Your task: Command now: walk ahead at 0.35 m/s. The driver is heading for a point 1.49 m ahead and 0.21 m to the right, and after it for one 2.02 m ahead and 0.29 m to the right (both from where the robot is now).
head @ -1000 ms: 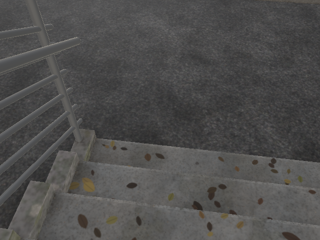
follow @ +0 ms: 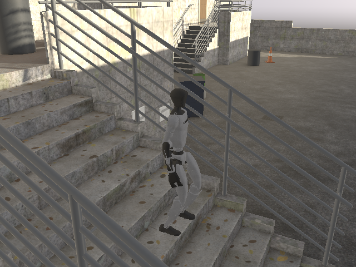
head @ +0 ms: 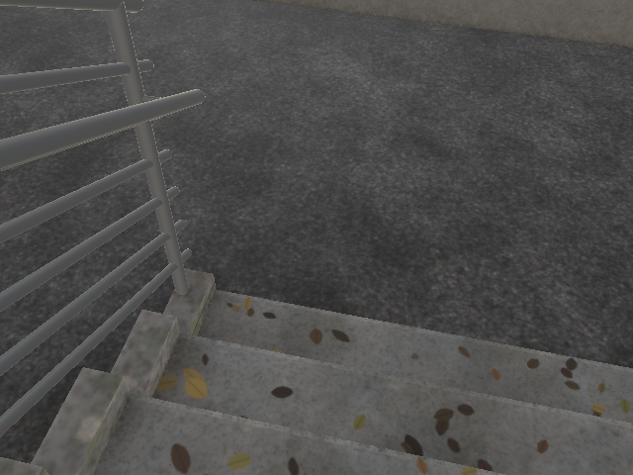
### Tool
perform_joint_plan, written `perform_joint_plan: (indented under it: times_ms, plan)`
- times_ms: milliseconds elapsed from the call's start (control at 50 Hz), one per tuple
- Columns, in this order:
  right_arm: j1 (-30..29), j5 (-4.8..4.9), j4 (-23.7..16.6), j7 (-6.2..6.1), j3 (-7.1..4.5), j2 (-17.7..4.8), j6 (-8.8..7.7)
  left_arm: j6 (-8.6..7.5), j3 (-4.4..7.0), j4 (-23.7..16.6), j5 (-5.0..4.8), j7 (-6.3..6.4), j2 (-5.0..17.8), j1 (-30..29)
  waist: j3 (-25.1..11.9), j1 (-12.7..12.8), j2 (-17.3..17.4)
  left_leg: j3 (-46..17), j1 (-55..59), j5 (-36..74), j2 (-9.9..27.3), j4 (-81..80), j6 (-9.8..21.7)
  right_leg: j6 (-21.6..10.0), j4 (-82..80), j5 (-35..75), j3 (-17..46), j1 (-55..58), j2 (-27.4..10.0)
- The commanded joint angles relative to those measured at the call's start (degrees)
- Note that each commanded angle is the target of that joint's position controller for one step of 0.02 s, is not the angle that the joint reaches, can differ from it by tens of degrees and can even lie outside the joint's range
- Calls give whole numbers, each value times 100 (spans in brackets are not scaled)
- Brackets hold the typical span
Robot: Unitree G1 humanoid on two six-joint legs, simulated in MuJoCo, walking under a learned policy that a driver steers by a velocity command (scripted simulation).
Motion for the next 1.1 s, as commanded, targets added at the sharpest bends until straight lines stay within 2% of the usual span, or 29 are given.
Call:
perform_joint_plan:
  times_ms: [20,40,60,80,100,120,180,220,260,340,380,400,420,440,460,480,500,520,540,580,620,660,680,700,720,780,920,1060,1100]
  plan:
    - [1389,-51,76,135,-95,-173,-163,-49,52,-317,100,-25,750,-399,630,-875,90,742,1786,717,-383,-68,87,-884,223,-467,438,-2349,-583]
    - [2832,-147,564,150,-147,-252,-207,-84,146,-500,204,-171,936,-825,480,-1596,653,677,2891,559,-521,-651,37,-939,1729,305,126,-3298,-90]
    - [4178,-326,996,90,-119,-436,-238,-154,177,-831,280,-308,696,-1476,263,-2174,1581,-1254,3680,142,436,-1825,529,-695,4246,-692,123,-4288,750]
    - [4441,-300,862,220,31,-843,-238,-260,76,-1063,96,-338,-83,-1156,-222,-1649,1063,-3633,3775,2407,1721,-2206,1510,-671,5266,-1280,1452,-4653,1399]
    - [3720,-265,773,299,7,-1062,-365,-271,-74,-1586,-129,-410,-164,-1862,1378,-1453,1245,-5088,3012,-49,2760,-2939,2015,-616,4889,-731,1998,-7017,783]
    - [2669,-27,536,304,153,-584,-291,-259,94,-1447,-31,-278,536,-2057,1420,-1235,265,-4792,2497,-1019,2545,-2878,1881,-485,4937,32,1972,-6942,312]
    - [309,-147,-338,-69,585,780,-159,-79,-358,-1018,550,-173,-285,-781,649,-210,-157,-1582,-608,543,895,-1653,795,-264,2761,3888,1403,-4037,-528]
    - [586,-46,-430,-293,667,471,-326,-140,-318,-964,274,-276,-90,-626,399,-209,154,-23,-2884,-42,-30,-858,246,109,1518,6169,159,-1259,-112]
    - [1300,-60,-146,-207,614,-146,-393,-82,-231,-1148,-1,-370,354,-1132,544,-274,239,-237,-3654,-529,62,-948,143,571,1360,5941,-104,-263,68]
    - [2224,351,75,-146,578,-418,-247,113,-308,-1429,164,-327,632,-2053,918,-726,185,-1627,-995,-351,660,-57,315,389,-1052,4387,365,-1276,-236]
    - [2306,395,100,2,509,-487,23,46,-302,-1066,7,-264,731,-1355,772,-584,54,-1772,-44,913,545,985,343,257,-2335,4354,260,-720,-258]
    - [2078,235,71,295,527,-533,186,7,-187,-613,4,-247,1034,40,373,51,-189,-1533,-495,1653,319,2259,148,5,-2558,5590,231,894,-454]
    - [2504,153,74,613,598,10,187,67,36,-199,-18,-285,1653,1787,-1237,438,-1351,-1021,-2233,955,-238,4994,-423,-1164,-261,9040,693,4149,-1425]
    - [2646,305,-41,681,623,107,140,133,55,-395,-47,-476,1690,1410,-2534,362,-1408,-527,-3409,-3171,-539,7321,-808,-2110,725,10496,1460,5305,-2310]
    - [1802,416,-494,641,495,-367,192,173,89,-714,233,-486,1564,710,-1793,571,-255,-745,-4462,-2978,-354,7507,-818,-1922,590,9946,1756,4539,-2351]
    - [1310,366,-844,598,471,-518,206,171,64,-988,188,-539,1609,-407,-1246,182,139,-830,-4586,-2444,121,6713,-865,-1755,128,8243,1854,3200,-2415]
    - [1222,329,-992,504,478,-407,259,88,-212,-1252,-111,-665,1106,-1610,-588,-518,438,-1065,-3724,-1817,481,5540,-957,-1387,-459,6183,1684,1066,-2090]
    - [1536,188,-734,371,586,-12,245,-74,-385,-1254,-128,-516,542,-1844,34,-768,708,-1046,-2095,-41,808,3723,-855,-1146,-1153,5709,655,-1042,-1437]
    - [1794,127,-511,388,659,292,265,-167,-451,-1069,-142,-503,433,-1594,492,-939,1,-625,-991,637,734,3563,-937,-1108,-1220,5639,278,-2515,-892]
    - [2197,-55,-212,504,497,59,366,-321,-418,-988,-172,-516,816,-1650,409,-1058,147,-215,12,2675,684,1684,-1013,-926,-949,4072,-22,-3425,-303]
    - [1985,40,-344,460,320,-354,380,-367,-330,-985,-255,-630,1369,-1801,28,-1133,-16,-7,877,2153,537,757,-1252,-883,-819,4136,493,-3427,-516]
    - [2464,257,-197,348,188,-576,313,-255,-421,-1039,-350,-905,1206,-2124,-277,-1430,192,-73,1569,2027,470,129,-1261,-627,-159,4204,709,-2873,-684]
    - [1950,362,-298,311,182,-690,275,-164,-469,-1004,-557,-989,933,-1861,-332,-1197,533,-65,1308,2390,527,-816,-1160,-268,-65,3430,741,-2172,-480]
    - [777,403,-595,340,156,-1158,257,-29,-246,-853,-648,-874,1203,-730,-264,-118,940,-287,557,2640,513,-1328,-749,1,-289,1936,488,-1334,-86]
    - [233,309,-744,359,85,-1327,255,83,-118,-802,-587,-719,1532,-472,-178,77,794,-204,372,1736,481,-1574,-558,35,-421,652,435,-1199,63]
    - [23,432,-619,467,153,-791,197,142,-154,-876,-472,-539,976,-1114,440,-97,684,-504,-360,-678,473,-2291,-547,273,-399,-437,-106,-1208,317]
    - [268,463,-377,473,33,-986,236,55,-84,-796,-515,-522,1127,-1406,-307,-370,368,42,453,2361,336,-1627,-499,321,-298,2525,-60,-495,329]
    - [102,452,-245,499,1,-1025,249,66,-28,-640,-462,-466,1175,-1333,-242,-373,343,27,676,2661,344,-1700,-428,472,-178,2183,-61,-700,299]
    - [373,282,-134,392,-223,-1555,260,91,144,-656,-290,-357,1509,-1266,-68,-471,563,-329,693,581,553,-2148,84,325,63,64,-227,-1023,472]
Velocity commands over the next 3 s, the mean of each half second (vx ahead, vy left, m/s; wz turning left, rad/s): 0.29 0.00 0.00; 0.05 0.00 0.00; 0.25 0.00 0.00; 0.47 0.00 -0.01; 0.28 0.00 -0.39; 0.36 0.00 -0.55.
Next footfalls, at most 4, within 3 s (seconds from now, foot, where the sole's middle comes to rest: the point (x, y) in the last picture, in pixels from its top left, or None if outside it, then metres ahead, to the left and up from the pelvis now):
0.04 left None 0.03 0.12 -0.77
0.40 right None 0.31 -0.06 -0.94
0.66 left None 0.31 0.17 -0.94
1.70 left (288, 473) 0.65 0.13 -1.11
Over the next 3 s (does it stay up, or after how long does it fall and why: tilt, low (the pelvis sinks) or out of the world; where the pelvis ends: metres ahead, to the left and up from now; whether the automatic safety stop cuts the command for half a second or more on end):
stays up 1.08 -0.03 -0.59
